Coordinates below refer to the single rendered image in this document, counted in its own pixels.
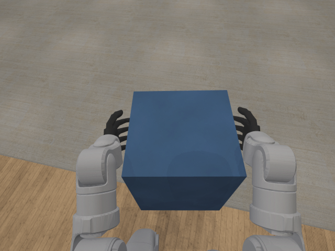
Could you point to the robot right hand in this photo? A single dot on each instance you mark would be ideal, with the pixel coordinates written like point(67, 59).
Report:
point(250, 124)

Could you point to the left robot thigh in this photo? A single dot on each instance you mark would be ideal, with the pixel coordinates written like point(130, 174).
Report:
point(143, 240)

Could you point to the left robot upper arm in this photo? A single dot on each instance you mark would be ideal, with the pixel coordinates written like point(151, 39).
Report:
point(101, 244)

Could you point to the carton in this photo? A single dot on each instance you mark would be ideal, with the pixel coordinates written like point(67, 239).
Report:
point(182, 150)

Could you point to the robot left hand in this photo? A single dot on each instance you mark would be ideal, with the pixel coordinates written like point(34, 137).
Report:
point(112, 125)

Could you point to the right robot upper arm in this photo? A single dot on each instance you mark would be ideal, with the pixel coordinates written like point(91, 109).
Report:
point(270, 243)

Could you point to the left robot forearm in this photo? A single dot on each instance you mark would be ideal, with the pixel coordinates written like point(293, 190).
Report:
point(96, 183)

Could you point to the right robot forearm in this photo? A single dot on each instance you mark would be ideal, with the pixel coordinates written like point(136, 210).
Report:
point(274, 180)

